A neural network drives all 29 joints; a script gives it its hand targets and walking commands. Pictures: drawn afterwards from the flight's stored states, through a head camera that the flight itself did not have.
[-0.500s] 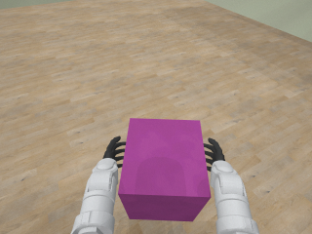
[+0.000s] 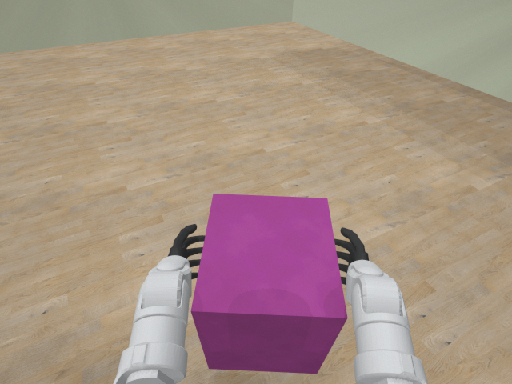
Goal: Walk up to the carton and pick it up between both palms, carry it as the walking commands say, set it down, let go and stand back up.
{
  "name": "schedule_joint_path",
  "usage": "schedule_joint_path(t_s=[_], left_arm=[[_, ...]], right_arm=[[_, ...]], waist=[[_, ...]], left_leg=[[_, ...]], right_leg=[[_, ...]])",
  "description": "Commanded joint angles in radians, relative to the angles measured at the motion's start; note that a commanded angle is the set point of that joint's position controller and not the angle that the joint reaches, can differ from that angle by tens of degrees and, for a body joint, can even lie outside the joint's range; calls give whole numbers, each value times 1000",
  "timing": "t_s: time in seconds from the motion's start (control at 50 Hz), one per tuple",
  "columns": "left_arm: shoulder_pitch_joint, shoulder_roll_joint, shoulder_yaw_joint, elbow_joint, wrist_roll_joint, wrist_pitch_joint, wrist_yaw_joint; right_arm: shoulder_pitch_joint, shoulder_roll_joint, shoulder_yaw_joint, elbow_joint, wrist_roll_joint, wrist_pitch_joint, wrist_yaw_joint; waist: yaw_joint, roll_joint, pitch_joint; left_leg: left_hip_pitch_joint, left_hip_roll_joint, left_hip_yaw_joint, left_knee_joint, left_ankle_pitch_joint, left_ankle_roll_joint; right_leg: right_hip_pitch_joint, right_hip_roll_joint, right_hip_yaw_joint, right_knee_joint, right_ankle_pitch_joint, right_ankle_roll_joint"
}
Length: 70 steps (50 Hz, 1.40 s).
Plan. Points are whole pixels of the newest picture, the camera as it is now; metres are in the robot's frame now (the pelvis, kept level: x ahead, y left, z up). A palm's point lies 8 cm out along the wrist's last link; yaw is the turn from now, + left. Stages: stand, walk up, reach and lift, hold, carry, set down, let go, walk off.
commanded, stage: reach and lift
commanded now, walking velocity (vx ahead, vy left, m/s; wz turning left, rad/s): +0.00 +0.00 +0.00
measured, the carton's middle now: (266, 285) +0.31 -0.02 -0.01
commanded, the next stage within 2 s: hold in 1.10 s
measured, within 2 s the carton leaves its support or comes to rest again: neither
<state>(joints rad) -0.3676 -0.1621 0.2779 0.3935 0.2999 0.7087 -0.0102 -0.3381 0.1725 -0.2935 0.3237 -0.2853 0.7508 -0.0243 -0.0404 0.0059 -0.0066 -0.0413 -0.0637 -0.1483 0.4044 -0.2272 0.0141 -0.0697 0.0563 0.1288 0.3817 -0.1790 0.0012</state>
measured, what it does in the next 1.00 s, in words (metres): stands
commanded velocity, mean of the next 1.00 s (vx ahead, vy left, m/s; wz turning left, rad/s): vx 0.00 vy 0.00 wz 0.00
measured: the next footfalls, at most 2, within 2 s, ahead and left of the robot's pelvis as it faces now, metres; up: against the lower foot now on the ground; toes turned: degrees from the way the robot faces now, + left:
left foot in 1.90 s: +0.19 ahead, +0.07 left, +0.00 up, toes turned +3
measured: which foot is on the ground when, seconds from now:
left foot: down 0.00-1.00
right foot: down 0.00-1.00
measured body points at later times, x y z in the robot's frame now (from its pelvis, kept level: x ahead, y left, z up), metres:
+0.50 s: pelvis +0.00 -0.01 +0.00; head -0.04 -0.01 +0.45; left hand +0.31 +0.15 +0.04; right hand +0.31 -0.15 +0.04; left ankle +0.00 +0.11 -0.74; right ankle +0.03 -0.12 -0.74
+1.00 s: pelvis +0.00 -0.01 +0.00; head -0.05 -0.01 +0.45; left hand +0.30 +0.14 +0.04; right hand +0.30 -0.15 +0.04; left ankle +0.01 +0.11 -0.74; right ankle +0.03 -0.12 -0.74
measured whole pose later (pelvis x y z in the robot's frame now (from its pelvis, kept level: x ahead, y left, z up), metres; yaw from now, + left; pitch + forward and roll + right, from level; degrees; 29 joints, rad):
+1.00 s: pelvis +0.00 -0.01 +0.00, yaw +0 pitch -7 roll +0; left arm -0.28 -0.16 0.22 0.27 0.28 0.75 0.00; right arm -0.28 0.16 -0.21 0.27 -0.27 0.76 -0.02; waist 0.00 0.01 0.00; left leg -0.03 -0.05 -0.14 0.38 -0.22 0.01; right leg -0.06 0.06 0.12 0.37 -0.18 -0.01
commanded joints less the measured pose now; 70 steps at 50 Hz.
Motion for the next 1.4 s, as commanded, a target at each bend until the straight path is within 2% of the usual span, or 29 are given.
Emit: schedule_joint_path(t_s=[0.0, 0.42, 0.7, 1.14, 1.38], left_arm=[[-550, -912, -506, -27, -250, -28, -239], [-508, -877, -542, -112, -267, -11, -234], [-431, -875, -567, -159, -279, -1, -233], [-421, -912, -578, -158, -285, 10, -231], [-427, -918, -574, -153, -284, 14, -233]], right_arm=[[-558, 947, 541, -3, 257, -28, 245], [-506, 943, 566, -31, 255, -38, 239], [-439, 939, 594, -84, 270, -34, 239], [-445, 927, 602, -102, 282, -22, 257], [-458, 929, 606, -100, 288, -18, 261]], waist=[[16, 2, -201], [45, -2, -219], [48, -2, -236], [39, 4, -187], [39, 1, -178]], left_leg=[[-56, -2, 30, -88, 88, -8], [-42, -9, 52, -83, 148, -17], [-23, -14, 52, -83, 205, -18], [-55, -7, 52, -88, 90, -14], [-59, -7, 51, -85, 64, -10]], right_leg=[[102, 19, -54, -37, 114, 10], [129, 19, -45, -36, 165, 16], [143, 19, -39, -36, 241, 18], [104, 20, -52, -36, 93, 0], [97, 18, -50, -36, 65, -2]])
